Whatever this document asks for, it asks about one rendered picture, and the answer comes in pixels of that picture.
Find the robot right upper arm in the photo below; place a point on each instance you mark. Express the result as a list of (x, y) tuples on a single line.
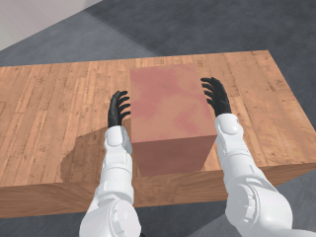
[(259, 212)]

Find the pedestal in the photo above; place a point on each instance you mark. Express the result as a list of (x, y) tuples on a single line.
[(53, 120)]

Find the robot left forearm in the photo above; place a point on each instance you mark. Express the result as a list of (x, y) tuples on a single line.
[(116, 174)]

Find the robot right hand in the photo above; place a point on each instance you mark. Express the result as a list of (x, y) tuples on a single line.
[(219, 100)]

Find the robot left hand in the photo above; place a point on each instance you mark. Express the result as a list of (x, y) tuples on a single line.
[(114, 114)]

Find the robot right forearm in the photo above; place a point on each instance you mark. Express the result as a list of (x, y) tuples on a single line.
[(234, 156)]

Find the robot left upper arm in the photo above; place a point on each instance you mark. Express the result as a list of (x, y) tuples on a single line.
[(117, 218)]

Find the carton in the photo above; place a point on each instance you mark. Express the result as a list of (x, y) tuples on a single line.
[(172, 129)]

